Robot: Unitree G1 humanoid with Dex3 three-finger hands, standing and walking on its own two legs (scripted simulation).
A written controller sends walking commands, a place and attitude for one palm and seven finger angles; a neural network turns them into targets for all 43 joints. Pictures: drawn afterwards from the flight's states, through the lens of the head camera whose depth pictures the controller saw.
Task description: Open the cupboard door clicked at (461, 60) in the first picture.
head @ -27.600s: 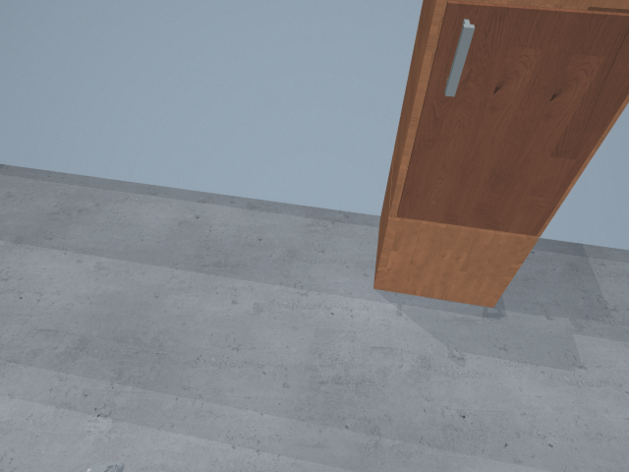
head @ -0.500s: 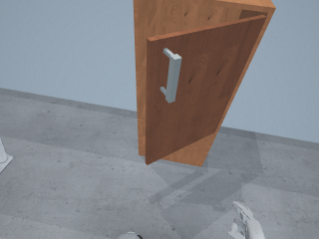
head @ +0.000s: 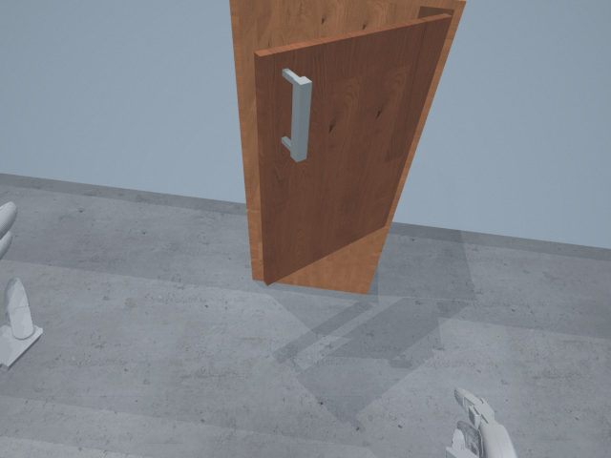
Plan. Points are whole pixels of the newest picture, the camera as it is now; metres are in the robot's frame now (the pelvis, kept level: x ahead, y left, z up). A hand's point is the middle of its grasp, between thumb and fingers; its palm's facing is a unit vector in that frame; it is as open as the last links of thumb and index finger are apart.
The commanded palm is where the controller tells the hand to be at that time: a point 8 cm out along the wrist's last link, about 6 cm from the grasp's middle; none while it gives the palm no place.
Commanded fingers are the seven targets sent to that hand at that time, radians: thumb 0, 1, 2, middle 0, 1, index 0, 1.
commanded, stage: stop stepping back and stand still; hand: left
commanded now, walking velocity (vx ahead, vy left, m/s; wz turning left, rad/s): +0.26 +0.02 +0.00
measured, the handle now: (293, 116) +0.59 +0.04 +0.15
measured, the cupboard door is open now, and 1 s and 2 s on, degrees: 40 40 40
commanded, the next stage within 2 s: let the arm hang, fingers relaxed in 0.36 s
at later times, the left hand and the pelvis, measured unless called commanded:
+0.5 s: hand (36, 364) +0.18 +0.25 +0.14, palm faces +0.37 -0.77 -0.51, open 7.4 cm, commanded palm none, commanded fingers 0.00 0.90 0.90 -0.20 -0.30 -0.20 -0.30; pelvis -0.03 -0.01 +0.00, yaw +1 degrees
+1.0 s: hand out of the picture -0.07 +0.21 -0.16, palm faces +0.10 -0.96 -0.25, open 7.2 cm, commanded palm none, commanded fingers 0.00 0.90 0.90 -0.20 -0.30 -0.20 -0.30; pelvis -0.03 +0.02 +0.01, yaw +4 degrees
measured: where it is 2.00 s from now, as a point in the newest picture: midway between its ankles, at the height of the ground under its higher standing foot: outside the picture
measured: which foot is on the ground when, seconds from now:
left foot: down 0.00-0.40, up 0.42-0.64, down 0.66-1.00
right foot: down 0.00-1.00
